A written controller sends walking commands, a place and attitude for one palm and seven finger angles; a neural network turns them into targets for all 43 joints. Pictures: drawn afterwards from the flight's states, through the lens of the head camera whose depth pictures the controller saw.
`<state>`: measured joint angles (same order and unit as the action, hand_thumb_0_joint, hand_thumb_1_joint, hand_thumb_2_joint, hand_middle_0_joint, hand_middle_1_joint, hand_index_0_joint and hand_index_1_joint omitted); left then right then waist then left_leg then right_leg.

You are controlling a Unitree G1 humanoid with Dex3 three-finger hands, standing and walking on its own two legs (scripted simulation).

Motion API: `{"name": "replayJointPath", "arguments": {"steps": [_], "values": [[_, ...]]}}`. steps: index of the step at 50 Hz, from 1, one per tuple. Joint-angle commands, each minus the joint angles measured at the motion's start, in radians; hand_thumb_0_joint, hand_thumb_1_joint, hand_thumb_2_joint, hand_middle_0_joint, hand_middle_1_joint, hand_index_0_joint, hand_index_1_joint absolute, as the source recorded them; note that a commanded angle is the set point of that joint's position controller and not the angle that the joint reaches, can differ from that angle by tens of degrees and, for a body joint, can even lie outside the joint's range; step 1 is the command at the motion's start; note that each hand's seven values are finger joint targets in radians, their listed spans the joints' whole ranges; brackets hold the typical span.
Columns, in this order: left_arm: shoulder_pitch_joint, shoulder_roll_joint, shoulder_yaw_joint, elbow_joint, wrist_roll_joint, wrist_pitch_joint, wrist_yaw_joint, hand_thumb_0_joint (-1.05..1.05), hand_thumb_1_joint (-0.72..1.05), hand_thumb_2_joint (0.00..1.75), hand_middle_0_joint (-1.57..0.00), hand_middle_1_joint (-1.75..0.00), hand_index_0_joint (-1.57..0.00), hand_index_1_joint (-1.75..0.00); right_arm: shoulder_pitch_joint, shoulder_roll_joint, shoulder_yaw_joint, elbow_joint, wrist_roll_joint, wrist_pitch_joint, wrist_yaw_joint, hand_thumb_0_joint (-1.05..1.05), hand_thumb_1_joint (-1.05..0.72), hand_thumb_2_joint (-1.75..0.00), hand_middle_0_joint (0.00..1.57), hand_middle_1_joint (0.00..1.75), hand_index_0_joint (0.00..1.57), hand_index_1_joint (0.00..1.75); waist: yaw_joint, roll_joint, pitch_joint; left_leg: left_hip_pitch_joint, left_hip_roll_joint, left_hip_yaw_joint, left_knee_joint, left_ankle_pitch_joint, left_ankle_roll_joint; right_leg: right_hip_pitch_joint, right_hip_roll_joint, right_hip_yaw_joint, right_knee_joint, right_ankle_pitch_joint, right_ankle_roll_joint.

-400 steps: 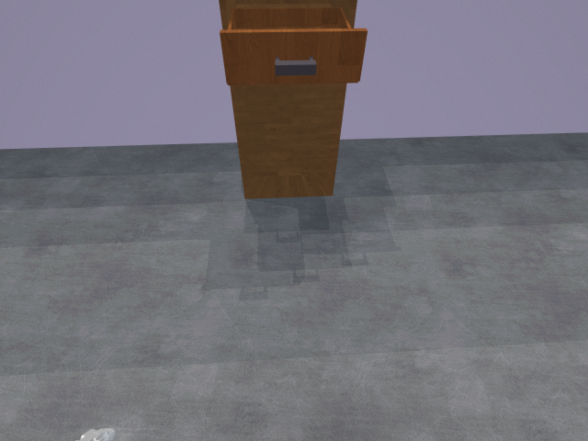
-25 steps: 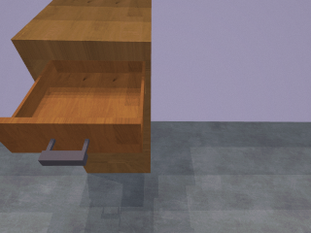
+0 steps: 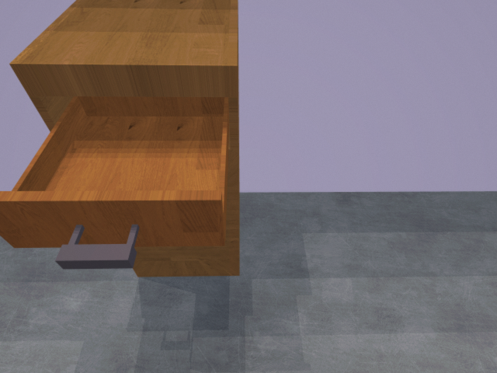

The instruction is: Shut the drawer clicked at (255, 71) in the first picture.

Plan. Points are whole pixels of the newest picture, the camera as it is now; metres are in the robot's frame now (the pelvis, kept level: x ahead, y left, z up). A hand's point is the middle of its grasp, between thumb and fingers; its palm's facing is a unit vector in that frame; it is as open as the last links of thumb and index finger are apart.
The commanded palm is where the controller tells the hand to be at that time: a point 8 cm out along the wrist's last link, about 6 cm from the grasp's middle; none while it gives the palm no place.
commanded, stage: look again from close up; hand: left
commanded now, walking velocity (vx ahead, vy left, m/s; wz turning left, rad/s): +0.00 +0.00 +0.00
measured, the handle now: (102, 243) +0.30 +0.26 +0.04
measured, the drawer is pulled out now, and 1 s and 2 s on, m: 0.28 0.28 0.28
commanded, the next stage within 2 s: come to a stop and stand still in 0.04 s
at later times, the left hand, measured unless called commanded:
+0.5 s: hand out of the picture -0.01 +0.20 -0.18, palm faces +0.04 -0.98 -0.21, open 7.4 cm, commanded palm none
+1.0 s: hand out of the picture -0.08 +0.19 -0.18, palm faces +0.04 -0.98 -0.17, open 7.4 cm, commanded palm none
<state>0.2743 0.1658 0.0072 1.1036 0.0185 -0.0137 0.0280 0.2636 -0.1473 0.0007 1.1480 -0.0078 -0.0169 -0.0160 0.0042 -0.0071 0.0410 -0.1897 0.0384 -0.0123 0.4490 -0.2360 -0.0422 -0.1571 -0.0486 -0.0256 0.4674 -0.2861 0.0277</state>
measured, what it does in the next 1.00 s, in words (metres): shifts its weight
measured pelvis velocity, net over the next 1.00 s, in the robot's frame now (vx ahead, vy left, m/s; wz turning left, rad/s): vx -0.05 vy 0.02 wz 0.01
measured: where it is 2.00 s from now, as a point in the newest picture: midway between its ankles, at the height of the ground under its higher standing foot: outside the picture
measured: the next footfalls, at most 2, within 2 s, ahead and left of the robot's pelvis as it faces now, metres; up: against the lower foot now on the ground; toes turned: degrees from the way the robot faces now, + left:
none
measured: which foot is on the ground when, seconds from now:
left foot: down 0.00-1.00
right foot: down 0.00-1.00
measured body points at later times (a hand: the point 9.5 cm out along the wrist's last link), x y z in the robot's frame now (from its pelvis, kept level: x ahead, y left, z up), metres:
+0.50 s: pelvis -0.03 +0.02 -0.01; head -0.05 +0.03 +0.44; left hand -0.02 +0.25 -0.17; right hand +0.01 -0.22 -0.15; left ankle +0.00 +0.15 -0.74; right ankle -0.02 -0.13 -0.74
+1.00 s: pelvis -0.05 +0.02 +0.00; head -0.05 +0.03 +0.45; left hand -0.08 +0.24 -0.17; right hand -0.05 -0.20 -0.16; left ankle +0.00 +0.15 -0.74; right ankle -0.02 -0.13 -0.74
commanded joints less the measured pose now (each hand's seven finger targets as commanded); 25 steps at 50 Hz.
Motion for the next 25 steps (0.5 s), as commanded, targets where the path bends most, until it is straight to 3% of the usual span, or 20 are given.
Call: {"name": "replayJointPath", "arguments": {"steps": [1, 8, 9, 10, 11, 12, 14, 15, 16, 19, 23, 25], "values": [[0.070, 0.104, 0.023, -0.032, -0.002, -0.009, 0.004, 0.00, 0.90, 0.90, -0.20, -0.30, -0.20, -0.30, 0.046, -0.111, -0.015, -0.035, -0.002, -0.012, -0.011, 0.00, -0.90, -0.90, 0.20, 0.30, 0.20, 0.30, 0.004, 0.010, 0.027, 0.000, 0.050, -0.026, -0.071, 0.169, 0.048, -0.047, -0.046, 0.034, -0.089, 0.117, -0.036], [0.084, 0.099, 0.022, -0.028, -0.002, -0.011, 0.004, 0.00, 0.90, 0.90, -0.20, -0.30, -0.20, -0.30, 0.052, -0.102, -0.014, -0.033, -0.002, -0.011, -0.012, 0.00, -0.90, -0.90, 0.20, 0.30, 0.20, 0.30, 0.004, 0.008, 0.031, -0.001, 0.048, -0.022, -0.071, 0.151, 0.045, -0.058, -0.047, 0.041, -0.097, 0.105, -0.040], [0.146, 0.116, 0.021, 0.012, 0.004, -0.037, 0.046, 0.00, 0.90, 0.90, -0.20, -0.30, -0.20, -0.30, -0.048, -0.132, -0.022, -0.106, 0.005, -0.018, -0.006, 0.00, -0.90, -0.90, 0.20, 0.30, 0.20, 0.30, 0.033, -0.022, 0.033, -0.070, 0.061, 0.012, 0.158, 0.227, 0.019, -0.049, -0.115, 0.126, -0.108, 0.566, -0.030], [0.099, 0.158, 0.024, -0.025, 0.006, -0.041, 0.041, 0.00, 0.90, 0.90, -0.20, -0.30, -0.20, -0.30, -0.014, -0.097, -0.014, -0.156, 0.004, -0.015, -0.004, 0.00, -0.90, -0.90, 0.20, 0.30, 0.20, 0.30, -0.026, -0.028, 0.007, -0.059, 0.030, 0.032, 0.117, 0.167, 0.010, 0.001, -0.143, 0.096, -0.035, 0.832, -0.052], [0.119, 0.143, 0.022, -0.043, -0.001, -0.042, 0.040, 0.00, 0.90, 0.90, -0.20, -0.30, -0.20, -0.30, 0.074, -0.090, -0.022, -0.146, -0.003, -0.024, -0.007, 0.00, -0.90, -0.90, 0.20, 0.30, 0.20, 0.30, -0.030, -0.072, -0.122, -0.037, 0.032, 0.037, 0.095, 0.166, 0.038, 0.087, -0.121, 0.060, 0.048, 0.847, -0.056], [0.116, 0.123, 0.020, -0.047, -0.006, -0.039, 0.039, 0.00, 0.90, 0.90, -0.20, -0.30, -0.20, -0.30, 0.089, -0.104, -0.026, -0.140, 0.000, -0.025, -0.010, 0.00, -0.90, -0.90, 0.20, 0.30, 0.20, 0.30, -0.022, -0.095, -0.195, -0.016, 0.041, 0.018, 0.108, 0.271, 0.044, 0.128, -0.107, 0.035, 0.076, 0.794, -0.053], [0.102, 0.115, 0.018, -0.063, -0.008, -0.028, 0.033, 0.00, 0.90, 0.90, -0.20, -0.30, -0.20, -0.30, 0.062, -0.116, -0.031, -0.147, 0.005, -0.011, -0.013, 0.00, -0.90, -0.90, 0.20, 0.30, 0.20, 0.30, -0.019, -0.064, -0.133, -0.013, 0.047, 0.006, 0.088, 0.256, 0.042, 0.045, -0.088, 0.035, 0.037, 0.523, -0.052], [0.090, 0.112, 0.014, -0.074, -0.002, -0.015, 0.031, 0.00, 0.90, 0.90, -0.20, -0.30, -0.20, -0.30, 0.060, -0.121, -0.028, -0.151, -0.002, -0.011, -0.010, 0.00, -0.90, -0.90, 0.20, 0.30, 0.20, 0.30, -0.012, -0.005, -0.081, -0.021, 0.059, 0.000, 0.074, 0.301, 0.044, 0.015, -0.063, 0.028, 0.035, 0.381, -0.052], [0.083, 0.108, 0.015, -0.080, -0.001, -0.007, 0.029, 0.00, 0.90, 0.90, -0.20, -0.30, -0.20, -0.30, 0.043, -0.127, -0.028, -0.153, -0.002, -0.007, -0.010, 0.00, -0.90, -0.90, 0.20, 0.30, 0.20, 0.30, -0.008, 0.036, -0.008, -0.062, 0.062, -0.013, 0.057, 0.265, 0.046, -0.026, -0.051, 0.023, 0.014, 0.233, -0.050], [0.072, 0.117, 0.016, -0.093, 0.000, 0.005, 0.020, 0.00, 0.90, 0.90, -0.20, -0.30, -0.20, -0.30, 0.016, -0.129, -0.030, -0.177, -0.003, 0.005, -0.005, 0.00, -0.90, -0.90, 0.20, 0.30, 0.20, 0.30, -0.008, 0.042, 0.099, -0.144, 0.042, -0.044, -0.015, -0.011, 0.053, -0.111, -0.036, 0.046, -0.050, -0.052, -0.050], [0.070, 0.120, 0.017, -0.114, 0.003, 0.011, 0.013, 0.00, 0.90, 0.90, -0.20, -0.30, -0.20, -0.30, 0.027, -0.142, -0.036, -0.186, -0.010, 0.009, 0.001, 0.00, -0.90, -0.90, 0.20, 0.30, 0.20, 0.30, -0.010, 0.028, 0.101, -0.175, 0.037, -0.073, -0.073, -0.183, 0.057, -0.131, -0.031, 0.042, -0.062, -0.140, -0.045], [0.080, 0.119, 0.018, -0.123, 0.005, 0.012, 0.012, 0.00, 0.90, 0.90, -0.20, -0.30, -0.20, -0.30, 0.034, -0.145, -0.037, -0.185, -0.011, 0.008, 0.002, 0.00, -0.90, -0.90, 0.20, 0.30, 0.20, 0.30, -0.006, 0.029, 0.079, -0.176, 0.044, -0.088, -0.095, -0.201, 0.061, -0.113, -0.028, 0.032, -0.061, -0.132, -0.042]]}}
